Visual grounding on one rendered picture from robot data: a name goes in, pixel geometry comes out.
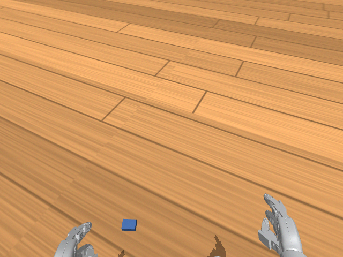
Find right robot hand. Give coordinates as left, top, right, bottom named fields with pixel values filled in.
left=258, top=193, right=303, bottom=255

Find left robot hand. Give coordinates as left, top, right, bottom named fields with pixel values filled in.
left=54, top=222, right=98, bottom=257

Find small box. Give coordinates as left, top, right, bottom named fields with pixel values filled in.
left=121, top=219, right=137, bottom=231

